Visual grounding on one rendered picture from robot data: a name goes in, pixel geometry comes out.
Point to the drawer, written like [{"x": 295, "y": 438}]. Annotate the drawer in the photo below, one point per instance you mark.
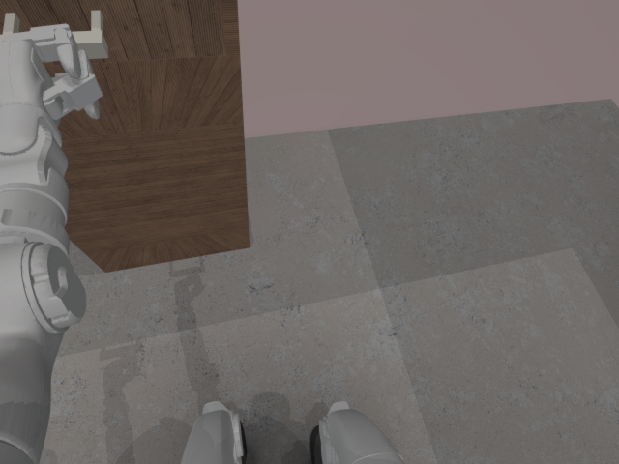
[{"x": 133, "y": 29}]

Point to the cabinet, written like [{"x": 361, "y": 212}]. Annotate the cabinet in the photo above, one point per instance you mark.
[{"x": 161, "y": 175}]

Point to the robot left thigh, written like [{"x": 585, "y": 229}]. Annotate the robot left thigh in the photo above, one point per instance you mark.
[{"x": 216, "y": 438}]

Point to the right robot shin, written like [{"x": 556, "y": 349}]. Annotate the right robot shin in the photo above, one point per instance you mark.
[{"x": 335, "y": 407}]

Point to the left robot forearm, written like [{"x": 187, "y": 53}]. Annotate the left robot forearm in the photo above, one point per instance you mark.
[{"x": 34, "y": 196}]

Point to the handle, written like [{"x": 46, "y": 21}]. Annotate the handle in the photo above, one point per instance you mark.
[{"x": 93, "y": 42}]

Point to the robot left hand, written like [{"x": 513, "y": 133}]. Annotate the robot left hand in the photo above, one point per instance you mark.
[{"x": 25, "y": 80}]

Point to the left robot upper arm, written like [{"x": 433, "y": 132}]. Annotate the left robot upper arm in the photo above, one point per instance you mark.
[{"x": 40, "y": 297}]

